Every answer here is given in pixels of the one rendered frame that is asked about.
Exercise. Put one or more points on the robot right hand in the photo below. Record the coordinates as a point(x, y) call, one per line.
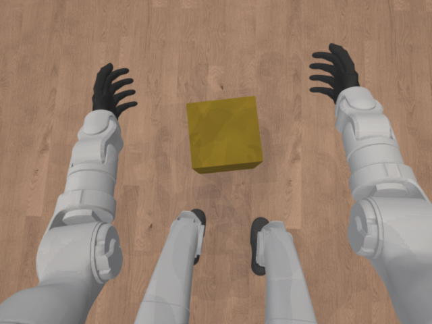
point(343, 73)

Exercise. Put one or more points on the left robot upper arm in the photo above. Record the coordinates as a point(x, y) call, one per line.
point(74, 263)

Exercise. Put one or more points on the right robot forearm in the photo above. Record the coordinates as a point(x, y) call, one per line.
point(372, 152)

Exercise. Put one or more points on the carton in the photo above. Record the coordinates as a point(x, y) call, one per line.
point(224, 135)

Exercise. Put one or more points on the left robot foot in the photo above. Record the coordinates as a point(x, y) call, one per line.
point(200, 214)

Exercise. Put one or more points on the right robot upper arm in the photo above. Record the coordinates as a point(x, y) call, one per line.
point(395, 235)

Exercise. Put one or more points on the robot left hand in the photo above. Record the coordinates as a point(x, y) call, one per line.
point(104, 96)

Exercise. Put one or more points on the right robot thigh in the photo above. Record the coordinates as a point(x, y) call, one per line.
point(287, 297)

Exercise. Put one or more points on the left robot forearm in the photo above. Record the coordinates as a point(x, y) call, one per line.
point(91, 178)

